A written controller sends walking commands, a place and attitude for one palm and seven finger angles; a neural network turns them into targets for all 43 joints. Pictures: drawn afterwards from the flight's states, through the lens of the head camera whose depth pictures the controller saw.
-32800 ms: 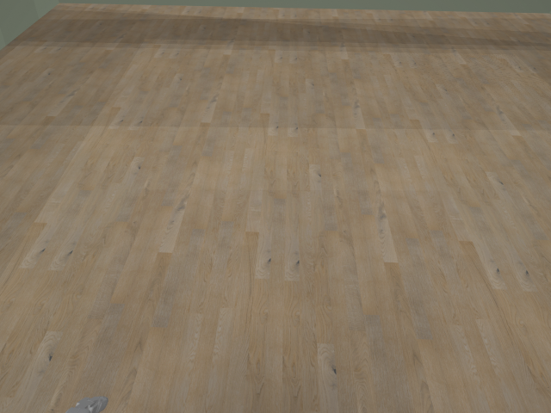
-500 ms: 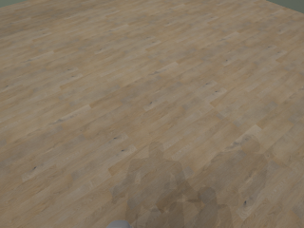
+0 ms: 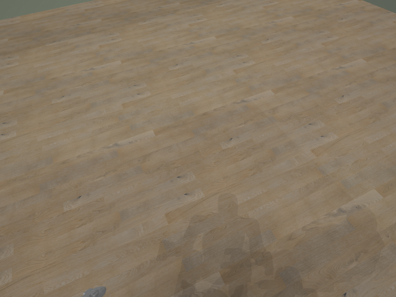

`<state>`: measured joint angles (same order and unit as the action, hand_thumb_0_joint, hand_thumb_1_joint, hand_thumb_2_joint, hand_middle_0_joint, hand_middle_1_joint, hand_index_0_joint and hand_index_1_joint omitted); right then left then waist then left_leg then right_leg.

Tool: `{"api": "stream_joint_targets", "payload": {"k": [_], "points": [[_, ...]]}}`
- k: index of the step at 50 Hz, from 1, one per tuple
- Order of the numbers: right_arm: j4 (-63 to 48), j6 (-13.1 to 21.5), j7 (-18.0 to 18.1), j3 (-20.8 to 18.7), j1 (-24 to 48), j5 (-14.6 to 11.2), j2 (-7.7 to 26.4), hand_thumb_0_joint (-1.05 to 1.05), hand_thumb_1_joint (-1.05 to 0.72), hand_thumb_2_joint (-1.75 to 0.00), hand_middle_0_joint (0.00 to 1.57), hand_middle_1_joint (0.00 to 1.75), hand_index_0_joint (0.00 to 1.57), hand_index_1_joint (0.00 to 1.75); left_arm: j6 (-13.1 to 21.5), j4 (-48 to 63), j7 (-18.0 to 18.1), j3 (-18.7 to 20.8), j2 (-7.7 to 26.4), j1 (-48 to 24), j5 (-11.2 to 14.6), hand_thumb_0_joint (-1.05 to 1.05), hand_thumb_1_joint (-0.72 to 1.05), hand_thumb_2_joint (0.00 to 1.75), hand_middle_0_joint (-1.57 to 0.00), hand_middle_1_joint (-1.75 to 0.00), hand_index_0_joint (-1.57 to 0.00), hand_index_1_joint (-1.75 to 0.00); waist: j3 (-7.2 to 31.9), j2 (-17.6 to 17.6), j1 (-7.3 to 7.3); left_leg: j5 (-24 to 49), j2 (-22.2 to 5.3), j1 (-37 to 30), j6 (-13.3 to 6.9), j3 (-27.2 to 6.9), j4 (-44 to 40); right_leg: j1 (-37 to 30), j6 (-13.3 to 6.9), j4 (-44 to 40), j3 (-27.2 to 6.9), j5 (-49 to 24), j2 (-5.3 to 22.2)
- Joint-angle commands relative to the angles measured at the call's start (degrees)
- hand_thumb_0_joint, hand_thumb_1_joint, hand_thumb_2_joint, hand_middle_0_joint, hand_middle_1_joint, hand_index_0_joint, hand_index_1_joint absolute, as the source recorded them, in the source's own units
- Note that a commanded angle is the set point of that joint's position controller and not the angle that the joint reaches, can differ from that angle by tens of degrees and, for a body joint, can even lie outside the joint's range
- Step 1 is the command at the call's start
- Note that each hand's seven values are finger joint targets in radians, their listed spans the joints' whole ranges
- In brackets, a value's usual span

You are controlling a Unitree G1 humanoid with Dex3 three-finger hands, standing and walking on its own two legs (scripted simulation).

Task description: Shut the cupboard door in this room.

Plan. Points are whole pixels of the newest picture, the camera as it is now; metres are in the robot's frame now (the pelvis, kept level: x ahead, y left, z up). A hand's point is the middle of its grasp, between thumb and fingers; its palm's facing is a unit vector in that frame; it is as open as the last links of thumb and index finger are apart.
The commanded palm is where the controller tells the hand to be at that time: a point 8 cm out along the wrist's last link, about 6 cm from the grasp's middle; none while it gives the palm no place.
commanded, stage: turn or walk to find it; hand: left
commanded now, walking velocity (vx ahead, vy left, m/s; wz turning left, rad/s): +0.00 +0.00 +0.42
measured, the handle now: out of the picture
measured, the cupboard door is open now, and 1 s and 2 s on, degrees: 86 86 86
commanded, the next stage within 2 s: none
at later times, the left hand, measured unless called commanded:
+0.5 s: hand out of the picture -0.05 +0.25 -0.18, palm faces +0.28 -0.93 -0.25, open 7.4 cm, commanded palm none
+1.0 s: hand out of the picture -0.04 +0.18 -0.14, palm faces +0.44 -0.86 -0.27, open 7.4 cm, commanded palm none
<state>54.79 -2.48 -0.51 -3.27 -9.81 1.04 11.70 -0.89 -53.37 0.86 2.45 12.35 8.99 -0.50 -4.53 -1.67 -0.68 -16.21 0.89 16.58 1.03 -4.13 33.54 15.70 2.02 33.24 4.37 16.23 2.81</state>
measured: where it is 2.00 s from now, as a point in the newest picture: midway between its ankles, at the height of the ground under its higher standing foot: outside the picture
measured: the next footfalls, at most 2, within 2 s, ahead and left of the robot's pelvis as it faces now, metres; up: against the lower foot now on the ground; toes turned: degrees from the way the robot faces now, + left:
left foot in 0.40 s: -0.02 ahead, +0.14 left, +0.00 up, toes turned +16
right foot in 0.82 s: +0.05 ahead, -0.10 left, +0.00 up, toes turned +17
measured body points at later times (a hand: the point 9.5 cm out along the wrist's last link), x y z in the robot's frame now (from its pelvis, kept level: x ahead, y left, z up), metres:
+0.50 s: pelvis -0.03 +0.03 +0.00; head +0.01 +0.06 +0.45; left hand -0.06 +0.30 -0.16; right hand +0.12 -0.20 -0.13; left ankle -0.05 +0.13 -0.73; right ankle -0.01 -0.12 -0.68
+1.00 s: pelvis -0.03 -0.02 +0.01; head +0.02 -0.04 +0.46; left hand -0.06 +0.23 -0.12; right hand +0.13 -0.23 -0.15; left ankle -0.12 +0.10 -0.64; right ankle +0.01 -0.11 -0.73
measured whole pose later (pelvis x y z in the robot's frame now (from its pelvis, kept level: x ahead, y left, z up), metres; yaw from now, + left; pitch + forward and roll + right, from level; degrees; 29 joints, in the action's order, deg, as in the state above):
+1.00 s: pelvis -0.03 -0.02 +0.01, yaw +27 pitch -1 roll +2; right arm 56.3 -4.4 -1.3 -5.1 -11.2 1.3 14.2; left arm -0.5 -53.0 1.3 1.7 9.0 10.9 -1.1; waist -5.2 -2.1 -1.5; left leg -22.4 0.6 27.7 2.6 -1.8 65.8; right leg 12.7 -1.4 30.0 8.3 16.4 4.9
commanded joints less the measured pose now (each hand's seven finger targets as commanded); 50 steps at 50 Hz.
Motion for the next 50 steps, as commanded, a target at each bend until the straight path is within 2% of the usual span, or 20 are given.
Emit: {"api": "stream_joint_targets", "payload": {"k": [1,3,5,12,15,17,18,19,20,22,24,26,33,37,39,40,41,42,45,50], "points": [[-5.4,-0.1,0.5,-2.9,2.3,-0.1,7.6,0.0,-0.9,-0.9,0.2,0.3,0.2,0.3,1.6,3.0,1.1,3.6,12.9,7.5,-0.6,0.0,0.9,0.9,-0.2,-0.3,-0.2,-0.3,4.2,18.0,3.89,-17.0,0.2,13.1,-0.1,-2.0,28.3,-4.4,-11.3,-18.9,-21.4,-10.6,24.3],[-3.2,-0.6,-0.2,-3.0,1.1,0.0,7.1,0.0,-0.9,-0.9,0.2,0.3,0.2,0.3,1.3,4.4,1.0,2.7,9.7,1.5,-0.6,0.0,0.9,0.9,-0.2,-0.3,-0.2,-0.3,0.2,10.3,0.72,-9.6,-1.2,14.1,0.5,-1.2,36.7,-1.1,-9.5,-17.8,-12.8,-6.9,18.5],[-2.0,-0.7,-0.6,-2.8,-1.7,0.0,6.0,0.0,-0.9,-0.9,0.2,0.3,0.2,0.3,1.5,5.2,1.2,2.4,8.3,-0.5,-0.8,0.0,0.9,0.9,-0.2,-0.3,-0.2,-0.3,1.9,10.6,-0.52,-6.3,-2.0,12.9,1.5,0.9,36.5,-2.1,-8.0,-16.5,-6.3,-9.2,16.3],[-3.3,0.0,-0.5,-1.2,4.2,-0.5,4.2,0.0,-0.9,-0.9,0.2,0.3,0.2,0.3,1.4,2.1,0.9,3.3,11.5,7.5,-1.3,0.0,0.9,0.9,-0.2,-0.3,-0.2,-0.3,4.4,12.1,4.11,-11.5,-1.9,8.7,2.5,6.5,16.2,-10.4,-9.9,-12.5,-2.8,-23.2,17.8],[-3.1,0.7,-0.3,-0.8,3.0,-0.8,4.2,0.0,-0.9,-0.9,0.2,0.3,0.2,0.3,1.2,1.2,0.8,3.7,12.2,7.5,-1.2,0.0,0.9,0.9,-0.2,-0.3,-0.2,-0.3,6.8,13.8,3.74,-10.2,-1.8,4.8,1.9,8.3,7.1,-12.4,-9.6,-9.2,-1.6,-27.2,18.4],[-2.2,1.3,-0.2,-0.8,-0.6,-0.7,4.7,0.0,-0.9,-0.9,0.2,0.3,0.2,0.3,0.9,1.1,0.7,3.9,12.3,6.1,-0.8,0.0,0.9,0.9,-0.2,-0.3,-0.2,-0.3,8.2,12.3,1.54,-2.1,-1.7,-1.7,1.4,9.4,-3.7,-10.2,-6.6,-4.8,1.2,-25.2,17.4],[-1.6,1.8,-0.2,-1.1,-2.5,-0.6,6.4,0.0,-0.9,-0.9,0.2,0.3,0.2,0.3,0.5,1.2,0.6,3.7,11.3,6.0,-0.3,0.0,0.9,0.9,-0.2,-0.3,-0.2,-0.3,8.9,7.6,0.1,5.5,-3.0,-9.2,0.6,8.0,-11.2,-4.7,-3.7,0.4,3.3,-20.1,15.7],[-1.9,2.4,0.0,-2.3,-4.2,-0.1,11.6,0.0,-0.9,-0.9,0.2,0.3,0.2,0.3,0.0,2.5,0.3,3.3,8.2,6.8,0.1,0.0,0.9,0.9,-0.2,-0.3,-0.2,-0.3,10.3,-6.6,-0.79,16.8,-14.1,-16.9,-3.9,-7.0,-14.6,7.0,0.4,10.5,6.6,-3.0,9.2],[-1.7,1.9,0.2,-3.2,-6.7,-0.1,15.9,0.0,-0.9,-0.9,0.2,0.3,0.2,0.3,-0.3,4.4,0.1,1.7,5.3,3.2,-0.2,0.0,0.9,0.9,-0.2,-0.3,-0.2,-0.3,7.7,-15.5,-2.45,30.6,-23.7,-15.7,-9.5,-15.8,-16.0,14.8,2.3,20.0,4.8,20.1,4.6],[-0.9,1.7,1.5,-2.9,-5.2,0.2,14.2,0.0,-0.9,-0.9,0.2,0.3,0.2,0.3,-1.4,3.9,0.4,2.1,6.0,-1.7,-0.3,0.0,0.9,0.9,-0.2,-0.3,-0.2,-0.3,4.0,-14.2,-2.75,22.2,-21.0,-8.3,-11.4,-15.2,-17.2,15.8,1.9,28.2,-2.4,16.8,4.6],[-2.2,1.9,1.7,-1.8,0.3,0.3,11.1,0.0,-0.9,-0.9,0.2,0.3,0.2,0.3,-1.3,1.7,-0.3,2.4,6.3,0.8,-0.4,0.0,0.9,0.9,-0.2,-0.3,-0.2,-0.3,2.7,-9.6,0.34,20.7,-15.8,-7.2,-9.9,-8.9,-16.3,15.3,2.0,29.8,-2.7,9.8,4.1],[-2.4,2.4,1.8,-1.6,-0.1,0.1,10.6,0.0,-0.9,-0.9,0.2,0.3,0.2,0.3,-1.0,0.7,-0.5,2.2,6.1,2.3,-0.3,0.0,0.9,0.9,-0.2,-0.3,-0.2,-0.3,5.1,-7.1,0.5,24.5,-14.4,-10.0,-9.5,-6.9,-15.3,14.9,2.5,29.1,-2.5,7.8,3.6],[-2.1,1.8,1.5,-2.6,-2.7,0.3,11.2,0.0,-0.9,-0.9,0.2,0.3,0.2,0.3,-0.7,2.8,-0.1,1.5,4.9,-1.1,0.0,0.0,0.9,0.9,-0.2,-0.3,-0.2,-0.3,5.9,-6.8,-1.38,27.9,-14.3,-11.2,-10.9,-10.6,-13.0,11.1,2.9,16.6,-1.9,10.6,1.3],[-2.9,1.4,1.2,-2.8,-0.6,0.4,11.0,0.0,-0.9,-0.9,0.2,0.3,0.2,0.3,-0.2,2.6,0.1,1.5,4.8,2.1,0.4,0.0,0.9,0.9,-0.2,-0.3,-0.2,-0.3,6.5,-8.6,0.18,26.8,-12.5,-5.5,-9.9,-13.1,-10.9,1.7,1.9,4.4,-0.8,6.8,-0.9],[-3.6,1.3,1.0,-2.8,1.0,-0.1,10.1,0.0,-0.9,-0.9,0.2,0.3,0.2,0.3,0.5,1.3,0.3,1.9,5.9,7.0,0.2,0.0,0.9,0.9,-0.2,-0.3,-0.2,-0.3,7.8,-5.1,2.76,18.7,-9.5,0.8,-6.7,-11.6,-6.5,-8.6,1.6,-8.5,-0.6,-3.6,0.0],[-4.1,1.3,0.6,-2.6,0.5,-0.6,7.6,0.0,-0.9,-0.9,0.2,0.3,0.2,0.3,1.1,1.2,0.6,2.4,9.2,8.5,-0.4,0.0,0.9,0.9,-0.2,-0.3,-0.2,-0.3,8.2,3.4,3.42,7.9,-4.7,8.0,-3.3,-7.5,0.5,-15.1,-0.3,-14.9,-7.5,-4.2,7.5],[-5.7,1.4,0.4,-1.9,0.4,-0.6,4.1,0.0,-0.9,-0.9,0.2,0.3,0.2,0.3,1.4,1.9,0.9,3.3,13.8,8.3,-1.2,0.0,0.9,0.9,-0.2,-0.3,-0.2,-0.3,6.3,18.2,3.42,-13.0,3.2,16.9,0.4,1.2,13.0,-16.4,-6.9,-17.5,-21.6,-9.2,21.6],[-5.9,0.4,0.6,-2.7,2.2,-0.1,7.3,0.0,-0.9,-0.9,0.2,0.3,0.2,0.3,1.5,2.7,1.0,3.6,13.7,8.1,-0.6,0.0,0.9,0.9,-0.2,-0.3,-0.2,-0.3,5.3,18.3,4.57,-17.8,1.0,15.3,0.2,-1.4,23.5,-7.8,-11.0,-19.0,-23.3,-9.6,25.1],[-2.4,-0.6,-0.3,-3.1,-0.9,0.1,6.8,0.0,-0.9,-0.9,0.2,0.3,0.2,0.3,1.2,4.9,1.2,2.6,8.8,-0.6,-0.5,0.0,0.9,0.9,-0.2,-0.3,-0.2,-0.3,1.5,8.4,-0.53,-8.1,-1.4,14.2,0.8,-0.9,36.6,-1.8,-9.1,-17.3,-11.3,-7.0,17.5],[-2.0,-0.7,-0.6,-2.3,0.1,0.0,5.4,0.0,-0.9,-0.9,0.2,0.3,0.2,0.3,1.8,3.8,1.1,2.5,8.3,3.6,-0.9,0.0,0.9,0.9,-0.2,-0.3,-0.2,-0.3,2.6,11.3,1.43,-6.5,-2.1,13.0,2.7,2.7,30.3,-6.2,-8.4,-15.8,-4.8,-14.2,15.7]]}}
